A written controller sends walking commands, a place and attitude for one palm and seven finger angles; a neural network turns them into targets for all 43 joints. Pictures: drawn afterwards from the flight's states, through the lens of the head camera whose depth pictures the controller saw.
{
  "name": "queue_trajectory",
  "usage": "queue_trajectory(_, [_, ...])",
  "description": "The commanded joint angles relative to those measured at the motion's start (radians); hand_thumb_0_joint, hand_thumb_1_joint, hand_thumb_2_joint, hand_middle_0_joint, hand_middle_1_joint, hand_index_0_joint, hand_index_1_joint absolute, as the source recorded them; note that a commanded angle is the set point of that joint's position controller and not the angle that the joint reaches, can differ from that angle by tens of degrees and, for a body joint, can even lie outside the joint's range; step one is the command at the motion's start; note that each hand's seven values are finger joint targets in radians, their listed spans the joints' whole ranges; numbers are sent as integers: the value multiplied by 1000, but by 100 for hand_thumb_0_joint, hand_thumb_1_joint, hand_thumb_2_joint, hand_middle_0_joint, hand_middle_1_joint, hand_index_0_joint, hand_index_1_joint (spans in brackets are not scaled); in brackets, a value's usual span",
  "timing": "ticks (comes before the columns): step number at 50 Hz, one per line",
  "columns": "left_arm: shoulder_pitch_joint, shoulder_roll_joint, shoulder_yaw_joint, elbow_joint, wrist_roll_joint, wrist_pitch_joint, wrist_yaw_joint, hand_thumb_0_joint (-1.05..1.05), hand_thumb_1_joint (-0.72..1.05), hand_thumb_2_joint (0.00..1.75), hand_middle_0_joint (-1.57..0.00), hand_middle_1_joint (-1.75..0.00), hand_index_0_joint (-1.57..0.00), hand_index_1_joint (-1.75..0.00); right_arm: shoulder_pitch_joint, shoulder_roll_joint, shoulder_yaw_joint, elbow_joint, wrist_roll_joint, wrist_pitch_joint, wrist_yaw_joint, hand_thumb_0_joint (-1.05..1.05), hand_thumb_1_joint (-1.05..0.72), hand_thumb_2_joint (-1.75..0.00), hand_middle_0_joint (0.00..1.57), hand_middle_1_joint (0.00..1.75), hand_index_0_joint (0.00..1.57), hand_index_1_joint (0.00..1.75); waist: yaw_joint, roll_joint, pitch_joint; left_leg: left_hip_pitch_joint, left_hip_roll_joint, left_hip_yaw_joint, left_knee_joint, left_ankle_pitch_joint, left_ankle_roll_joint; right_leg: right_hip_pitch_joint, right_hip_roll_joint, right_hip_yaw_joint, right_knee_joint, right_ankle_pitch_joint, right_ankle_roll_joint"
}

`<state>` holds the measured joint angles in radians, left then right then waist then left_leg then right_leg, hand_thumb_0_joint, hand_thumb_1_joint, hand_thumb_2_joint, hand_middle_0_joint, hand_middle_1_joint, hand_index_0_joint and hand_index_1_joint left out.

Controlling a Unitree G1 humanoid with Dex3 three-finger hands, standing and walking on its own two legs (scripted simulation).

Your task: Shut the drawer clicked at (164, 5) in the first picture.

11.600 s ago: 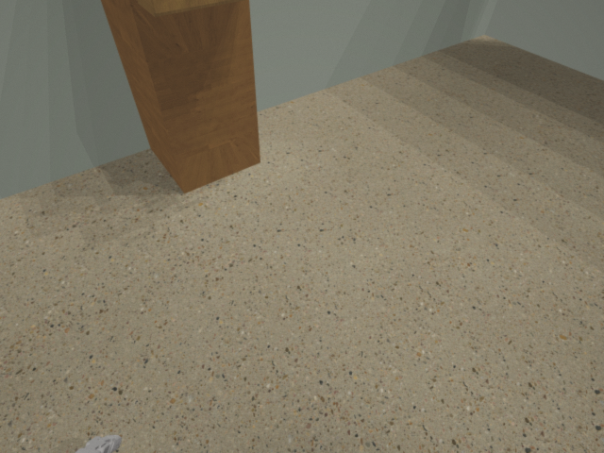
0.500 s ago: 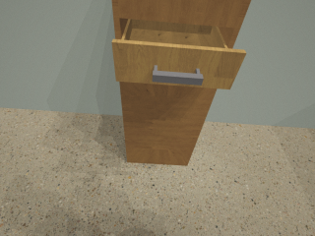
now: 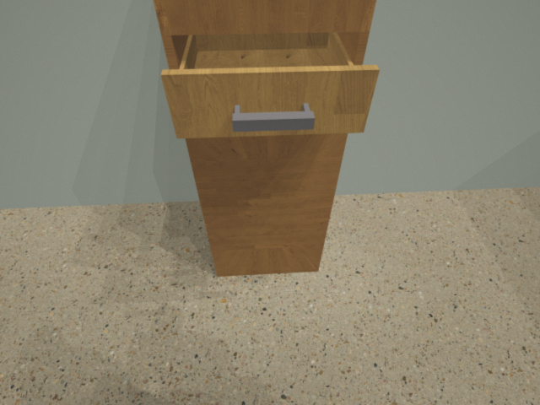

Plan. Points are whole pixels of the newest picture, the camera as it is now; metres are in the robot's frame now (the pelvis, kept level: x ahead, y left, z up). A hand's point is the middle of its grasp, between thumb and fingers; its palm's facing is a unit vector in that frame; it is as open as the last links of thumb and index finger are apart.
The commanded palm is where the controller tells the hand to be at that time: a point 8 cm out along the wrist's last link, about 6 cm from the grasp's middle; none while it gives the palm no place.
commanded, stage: come to a stop and stand still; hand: left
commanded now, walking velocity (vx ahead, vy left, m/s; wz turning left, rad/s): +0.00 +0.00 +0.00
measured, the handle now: (272, 115) +0.58 +0.02 +0.14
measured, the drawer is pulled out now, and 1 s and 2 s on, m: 0.17 0.17 0.17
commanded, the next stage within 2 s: look again from close up in 0.34 s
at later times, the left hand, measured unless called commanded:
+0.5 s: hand out of the picture -0.05 +0.15 -0.18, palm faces +0.04 -0.99 -0.15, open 7.4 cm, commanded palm none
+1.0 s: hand out of the picture +0.02 +0.20 -0.18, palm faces +0.02 -0.98 -0.20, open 7.4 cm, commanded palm none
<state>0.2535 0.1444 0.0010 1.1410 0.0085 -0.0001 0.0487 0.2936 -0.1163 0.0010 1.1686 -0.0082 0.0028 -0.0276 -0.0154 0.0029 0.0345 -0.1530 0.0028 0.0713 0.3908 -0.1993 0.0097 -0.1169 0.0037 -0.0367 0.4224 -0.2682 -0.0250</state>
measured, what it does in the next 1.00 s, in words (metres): stands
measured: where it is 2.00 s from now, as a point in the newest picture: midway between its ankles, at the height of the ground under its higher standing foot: outside the picture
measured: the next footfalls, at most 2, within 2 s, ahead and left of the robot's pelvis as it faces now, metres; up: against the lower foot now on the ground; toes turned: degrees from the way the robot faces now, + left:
none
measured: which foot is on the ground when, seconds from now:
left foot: down 0.00-1.00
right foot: down 0.00-1.00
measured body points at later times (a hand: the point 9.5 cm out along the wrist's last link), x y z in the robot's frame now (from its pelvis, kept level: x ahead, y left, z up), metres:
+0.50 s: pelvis -0.02 +0.00 +0.00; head -0.01 +0.00 +0.45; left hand -0.05 +0.20 -0.17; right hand -0.03 -0.21 -0.17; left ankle +0.01 +0.11 -0.74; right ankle -0.02 -0.10 -0.74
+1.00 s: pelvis +0.01 +0.02 -0.01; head +0.02 +0.02 +0.44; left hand +0.02 +0.25 -0.16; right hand +0.01 -0.20 -0.17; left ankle +0.01 +0.11 -0.74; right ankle -0.02 -0.10 -0.74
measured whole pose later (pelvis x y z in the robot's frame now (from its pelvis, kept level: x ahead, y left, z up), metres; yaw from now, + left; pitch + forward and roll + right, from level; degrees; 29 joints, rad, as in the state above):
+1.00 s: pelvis +0.01 +0.02 -0.01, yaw +0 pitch -1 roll +0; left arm 0.27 0.16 0.00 1.08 0.02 -0.02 0.04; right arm 0.29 -0.16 0.02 1.10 -0.02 -0.03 -0.02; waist 0.00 0.00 0.02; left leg -0.22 -0.02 0.08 0.48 -0.26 0.04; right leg -0.18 -0.02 -0.02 0.50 -0.31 0.00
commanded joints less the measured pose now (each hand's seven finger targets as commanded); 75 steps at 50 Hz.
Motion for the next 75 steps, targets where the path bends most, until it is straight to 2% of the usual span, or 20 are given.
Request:
queue_trajectory(1, [78,81,10,-23,-5,-5,0,0,90,90,-20,-30,-20,-30,48,-82,-17,-16,1,-6,-7,0,-90,-90,20,30,20,30,17,-8,100,-17,89,-104,-82,7,8,-118,-118,110,-140,11,-4])
queue_trajectory(5, [86,81,9,-24,-4,-8,-2,0,90,90,-20,-30,-20,-30,60,-77,-19,-15,1,-3,-7,0,-90,-90,20,30,20,30,13,-22,103,-13,87,-100,-72,-6,6,-143,-117,119,-159,-33,-4])
queue_trajectory(9, [95,72,9,-24,-4,-10,-3,0,90,90,-20,-30,-20,-30,68,-74,-19,-13,-1,-4,-8,0,-90,-90,20,30,20,30,11,-6,91,-11,86,-103,-73,-17,6,-152,-116,122,-160,-50,-6])
queue_trajectory(15, [114,59,7,-14,-3,-13,-3,0,90,90,-20,-30,-20,-30,75,-73,-18,-13,2,-9,-11,0,-90,-90,20,30,20,30,11,-24,76,-6,94,-108,-74,-11,9,-146,-109,113,-154,-31,-3])
queue_trajectory(21, [138,43,4,-3,-2,-15,-1,0,90,90,-20,-30,-20,-30,72,-73,-18,-16,3,-13,-13,0,-90,-90,20,30,20,30,12,0,76,-1,98,-114,-78,5,12,-147,-107,107,-140,16,0])
queue_trajectory(22, [199,78,-4,7,22,-53,27,0,90,90,-20,-30,-20,-30,-43,-115,-9,-93,2,-36,5,0,-90,-90,20,30,20,30,56,12,76,-100,100,-75,152,84,-15,-124,-156,150,-109,365,6])
queue_trajectory(23, [147,123,8,-45,10,-56,19,0,90,90,-20,-30,-20,-30,26,-67,-13,-123,-2,-21,10,0,-90,-90,20,30,20,30,-16,2,0,-81,58,-84,135,-99,-11,-135,-198,197,-138,94,-32])
queue_trajectory(24, [106,109,8,-64,10,-52,11,0,90,90,-20,-30,-20,-30,53,-71,-16,-108,-9,-20,11,0,-90,-90,20,30,20,30,-25,60,32,-66,59,-87,103,-86,-4,-196,-169,173,-131,-120,-54])
queue_trajectory(25, [100,108,12,-72,13,-54,8,0,90,90,-20,-30,-20,-30,85,-71,-13,-108,-13,-21,14,0,-90,-90,20,30,20,30,-26,57,15,-64,71,-84,101,-58,1,-207,-141,134,-101,-136,-54])
queue_trajectory(27, [118,80,7,-75,9,-50,3,0,90,90,-20,-30,-20,-30,87,-79,-13,-122,-11,-26,12,0,-90,-90,20,30,20,30,-18,49,8,-93,76,-106,67,-59,14,-182,-108,119,-61,-114,-46])
queue_trajectory(29, [121,67,4,-78,8,-42,-1,0,90,90,-20,-30,-20,-30,77,-94,-12,-134,-9,-27,9,0,-90,-90,20,30,20,30,-7,-1,49,-139,83,-129,27,-102,25,-183,-91,105,-41,-126,-39])
queue_trajectory(30, [120,64,5,-80,11,-39,-3,0,90,90,-20,-30,-20,-30,76,-95,-13,-137,-11,-28,9,0,-90,-90,20,30,20,30,-3,19,73,-157,87,-140,4,-122,31,-188,-85,95,-29,-125,-37])
queue_trajectory(31, [126,62,4,-81,10,-37,-4,0,90,90,-20,-30,-20,-30,70,-100,-11,-140,-10,-29,9,0,-90,-90,20,30,20,30,3,6,87,-172,90,-151,-16,-132,35,-185,-79,92,-20,-111,-34])
queue_trajectory(36, [133,69,5,-87,9,-34,-6,0,90,90,-20,-30,-20,-30,66,-122,-8,-133,-8,-43,4,0,-90,-90,20,30,20,30,19,-16,59,-144,102,-154,-35,-22,48,-128,-78,77,11,17,-21])
queue_trajectory(39, [124,81,7,-88,6,-33,-5,0,90,90,-20,-30,-20,-30,65,-129,-6,-123,-7,-48,1,0,-90,-90,20,30,20,30,19,-18,30,-105,102,-140,-22,62,48,-105,-86,77,12,69,-17])
queue_trajectory(41, [117,89,11,-91,6,-31,-5,0,90,90,-20,-30,-20,-30,61,-134,-5,-117,-7,-50,0,0,-90,-90,20,30,20,30,21,9,26,-97,103,-136,-25,94,48,-97,-86,74,16,80,-14])
queue_trajectory(43, [111,98,11,-92,5,-31,-6,0,90,90,-20,-30,-20,-30,54,-133,-4,-114,-6,-50,-1,0,-90,-90,20,30,20,30,22,-4,15,-82,100,-130,-16,116,47,-87,-92,77,8,102,-12])
queue_trajectory(55, [91,111,12,-82,7,-26,-8,0,90,90,-20,-30,-20,-30,21,-137,-7,-92,-4,-46,-5,0,-90,-90,20,30,20,30,19,-5,1,-31,102,-111,-9,159,44,-78,-100,82,-10,156,-8])
queue_trajectory(58, [91,112,12,-77,6,-25,-8,0,90,90,-20,-30,-20,-30,16,-144,-7,-87,-5,-47,-6,0,-90,-90,20,30,20,30,18,13,-9,-18,103,-107,-5,186,41,-74,-103,83,-8,174,-8])
queue_trajectory(75, [103,107,10,-62,8,-24,-9,0,90,90,-20,-30,-20,-30,-2,-138,-5,-71,-3,-43,-9,0,-90,-90,20,30,20,30,22,-20,4,-4,105,-105,-11,186,40,-69,-109,81,-29,196,-6])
